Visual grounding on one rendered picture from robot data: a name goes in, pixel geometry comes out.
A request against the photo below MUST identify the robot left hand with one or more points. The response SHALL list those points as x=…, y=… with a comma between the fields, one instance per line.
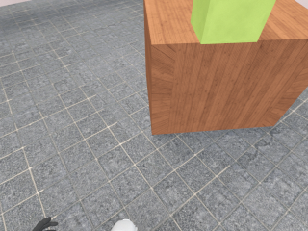
x=45, y=223

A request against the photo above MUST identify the pedestal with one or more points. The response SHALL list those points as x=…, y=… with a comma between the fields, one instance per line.
x=195, y=87

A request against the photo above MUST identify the carton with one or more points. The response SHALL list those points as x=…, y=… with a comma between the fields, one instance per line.
x=229, y=21

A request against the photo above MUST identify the left robot thigh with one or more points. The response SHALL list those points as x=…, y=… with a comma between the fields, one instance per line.
x=124, y=225

